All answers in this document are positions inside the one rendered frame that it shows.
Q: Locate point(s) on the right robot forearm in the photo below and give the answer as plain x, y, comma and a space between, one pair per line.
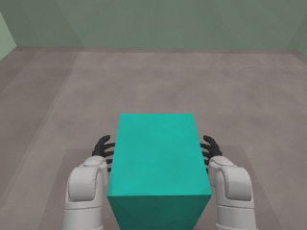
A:
234, 195

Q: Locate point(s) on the carton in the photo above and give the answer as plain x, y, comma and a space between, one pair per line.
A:
158, 179

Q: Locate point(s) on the left robot forearm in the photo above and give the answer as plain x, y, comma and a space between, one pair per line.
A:
84, 195

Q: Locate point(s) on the robot left hand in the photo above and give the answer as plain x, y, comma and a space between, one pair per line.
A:
101, 147

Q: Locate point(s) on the robot right hand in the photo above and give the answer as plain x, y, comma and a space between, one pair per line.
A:
214, 149

